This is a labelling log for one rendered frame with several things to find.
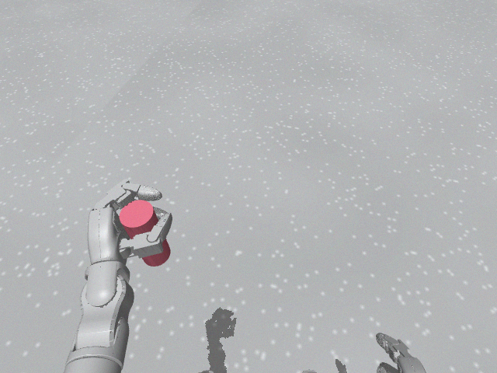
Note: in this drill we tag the left robot hand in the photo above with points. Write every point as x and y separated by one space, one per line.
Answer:
107 238

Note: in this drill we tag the right robot hand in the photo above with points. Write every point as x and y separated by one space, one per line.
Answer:
400 354

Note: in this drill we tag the can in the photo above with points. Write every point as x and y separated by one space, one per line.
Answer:
139 217

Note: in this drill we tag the left robot arm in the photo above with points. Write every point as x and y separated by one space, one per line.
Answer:
100 341

